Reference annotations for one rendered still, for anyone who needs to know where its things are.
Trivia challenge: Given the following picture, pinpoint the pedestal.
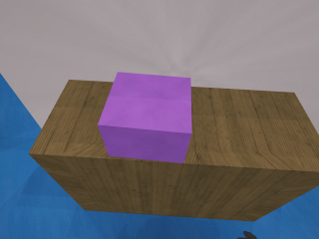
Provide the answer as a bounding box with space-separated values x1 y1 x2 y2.
29 80 319 222

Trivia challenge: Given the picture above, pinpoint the carton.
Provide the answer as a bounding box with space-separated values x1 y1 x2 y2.
98 72 192 163

